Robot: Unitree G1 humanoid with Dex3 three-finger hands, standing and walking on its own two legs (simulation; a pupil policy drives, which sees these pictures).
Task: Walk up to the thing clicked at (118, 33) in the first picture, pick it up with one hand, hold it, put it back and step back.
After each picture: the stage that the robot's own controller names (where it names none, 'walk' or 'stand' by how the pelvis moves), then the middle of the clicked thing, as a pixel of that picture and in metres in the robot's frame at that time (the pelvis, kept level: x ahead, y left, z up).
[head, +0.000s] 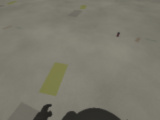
stand; (118, 34) +2.26 -0.72 -0.72
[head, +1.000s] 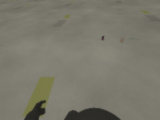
walk; (102, 38) +2.21 -0.17 -0.69
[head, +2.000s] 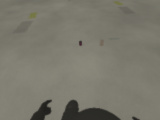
walk; (80, 43) +1.58 +0.33 -0.72
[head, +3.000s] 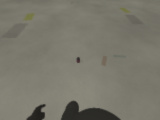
walk; (78, 60) +1.04 +0.27 -0.71
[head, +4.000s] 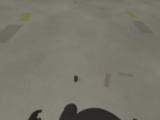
walk; (75, 78) +0.61 +0.18 -0.70
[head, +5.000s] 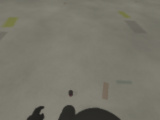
stand; (70, 93) +0.38 +0.19 -0.70
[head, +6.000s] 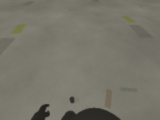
stand; (72, 100) +0.33 +0.19 -0.71
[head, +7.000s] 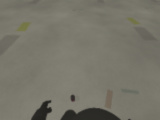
stand; (72, 98) +0.36 +0.18 -0.71
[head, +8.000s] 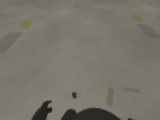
stand; (74, 95) +0.37 +0.17 -0.72
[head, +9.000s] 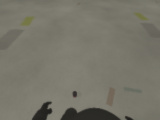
stand; (74, 94) +0.37 +0.16 -0.72
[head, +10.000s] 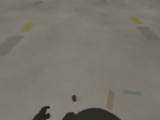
stand; (74, 98) +0.36 +0.18 -0.72
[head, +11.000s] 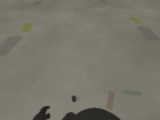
stand; (74, 98) +0.35 +0.18 -0.72
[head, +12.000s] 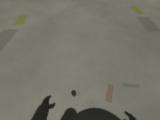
go down; (73, 93) +0.35 +0.18 -0.72
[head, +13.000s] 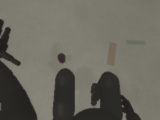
go down; (61, 58) +0.44 +0.21 -0.29
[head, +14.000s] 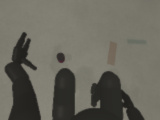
close in; (60, 58) +0.44 +0.21 -0.27
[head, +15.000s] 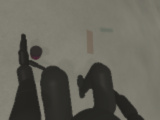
close; (36, 53) +0.43 +0.23 -0.22
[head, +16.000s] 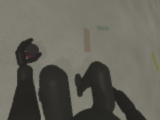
close; (31, 52) +0.43 +0.24 -0.22
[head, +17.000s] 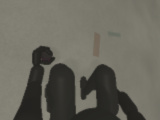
lift; (46, 55) +0.38 +0.21 -0.21
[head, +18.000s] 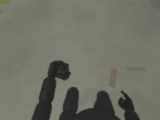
lift; (64, 72) +0.32 +0.18 -0.01
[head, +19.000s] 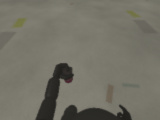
hold; (67, 75) +0.32 +0.17 +0.00
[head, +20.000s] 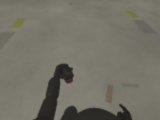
hold; (68, 75) +0.32 +0.17 -0.01
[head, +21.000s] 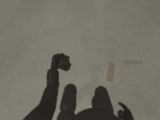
crouch; (65, 64) +0.40 +0.17 -0.07
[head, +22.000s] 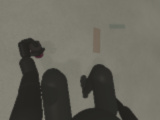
lower; (37, 50) +0.45 +0.25 -0.21
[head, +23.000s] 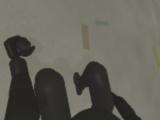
lower; (24, 48) +0.44 +0.26 -0.23
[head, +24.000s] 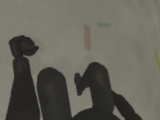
lower; (28, 48) +0.44 +0.25 -0.23
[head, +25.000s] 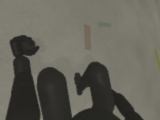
lower; (28, 48) +0.44 +0.25 -0.24
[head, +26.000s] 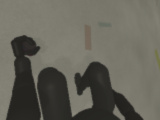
lower; (29, 48) +0.44 +0.24 -0.24
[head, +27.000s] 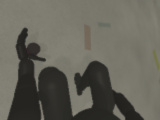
withdraw; (32, 50) +0.43 +0.22 -0.23
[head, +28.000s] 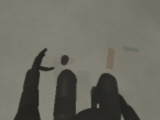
stand; (64, 60) +0.44 +0.18 -0.28
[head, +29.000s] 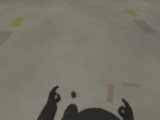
stand; (73, 94) +0.37 +0.16 -0.64
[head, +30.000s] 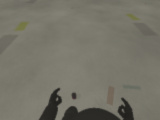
stand; (74, 96) +0.38 +0.17 -0.67
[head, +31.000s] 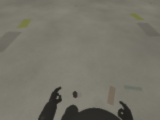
stand; (75, 94) +0.38 +0.16 -0.67
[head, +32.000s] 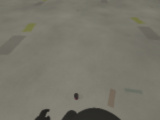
walk; (76, 96) +0.39 +0.16 -0.72
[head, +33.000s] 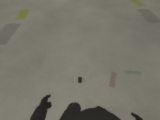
walk; (79, 80) +0.52 +0.13 -0.70
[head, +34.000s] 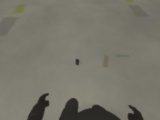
walk; (77, 62) +0.84 +0.21 -0.70
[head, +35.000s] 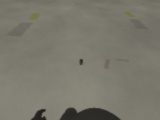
stand; (81, 61) +1.04 +0.18 -0.71
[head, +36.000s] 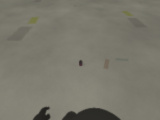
stand; (80, 63) +1.03 +0.19 -0.73
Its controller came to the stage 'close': yes
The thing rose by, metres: 0.71
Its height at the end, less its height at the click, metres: +0.00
